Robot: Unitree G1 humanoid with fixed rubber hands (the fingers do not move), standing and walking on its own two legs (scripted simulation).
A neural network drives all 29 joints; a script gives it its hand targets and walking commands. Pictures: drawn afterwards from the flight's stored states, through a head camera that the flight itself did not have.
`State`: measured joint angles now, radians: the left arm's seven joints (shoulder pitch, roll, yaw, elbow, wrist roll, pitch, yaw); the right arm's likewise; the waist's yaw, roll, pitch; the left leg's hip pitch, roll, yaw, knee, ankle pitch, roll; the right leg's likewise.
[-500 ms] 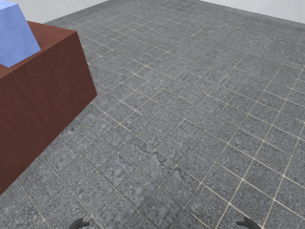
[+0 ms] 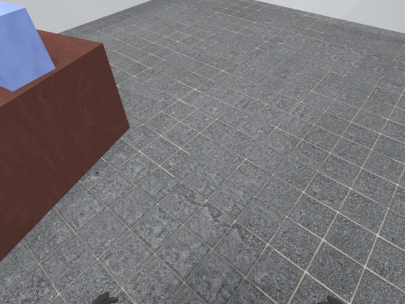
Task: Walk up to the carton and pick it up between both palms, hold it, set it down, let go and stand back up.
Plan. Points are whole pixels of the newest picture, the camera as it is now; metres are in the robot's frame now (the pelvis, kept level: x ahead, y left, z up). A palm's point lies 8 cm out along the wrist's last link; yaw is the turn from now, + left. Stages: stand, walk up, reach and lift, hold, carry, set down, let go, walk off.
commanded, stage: walk up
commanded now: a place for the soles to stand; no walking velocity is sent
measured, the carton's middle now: (5, 46) +1.14 +0.87 +0.01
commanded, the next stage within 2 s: none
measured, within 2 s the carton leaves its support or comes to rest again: neither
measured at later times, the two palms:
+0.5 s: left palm out of the picture +0.11 +0.46 -0.13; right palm (244, 260) +0.24 -0.07 -0.09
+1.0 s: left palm out of the picture +0.27 +0.51 -0.08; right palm (199, 180) +0.48 +0.03 -0.12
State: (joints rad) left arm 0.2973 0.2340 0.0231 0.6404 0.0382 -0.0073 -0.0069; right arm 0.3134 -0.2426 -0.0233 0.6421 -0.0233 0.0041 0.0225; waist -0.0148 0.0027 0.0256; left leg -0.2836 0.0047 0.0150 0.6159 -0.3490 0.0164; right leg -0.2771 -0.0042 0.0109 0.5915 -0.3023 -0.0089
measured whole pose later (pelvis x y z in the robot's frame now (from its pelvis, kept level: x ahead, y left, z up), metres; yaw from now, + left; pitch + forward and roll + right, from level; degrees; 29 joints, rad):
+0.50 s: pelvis +0.11 +0.17 -0.01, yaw +19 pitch -4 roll -1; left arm 0.31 0.33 0.05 0.69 0.04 -0.01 -0.02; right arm 0.40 -0.25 -0.03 0.66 -0.02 -0.03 0.03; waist -0.03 -0.07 0.06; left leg -0.32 0.03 0.02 0.70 -0.32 0.03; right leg -0.41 -0.12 -0.04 1.25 -0.45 -0.04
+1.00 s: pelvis +0.33 +0.25 +0.01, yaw +30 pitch -3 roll +2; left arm 0.37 0.23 0.02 0.62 0.06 -0.06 0.02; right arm 0.46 -0.28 -0.04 0.69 -0.05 0.00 0.02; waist 0.01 0.02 0.06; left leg -0.43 -0.03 -0.05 1.21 -0.37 -0.01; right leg -0.26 -0.07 -0.11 0.57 -0.26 -0.03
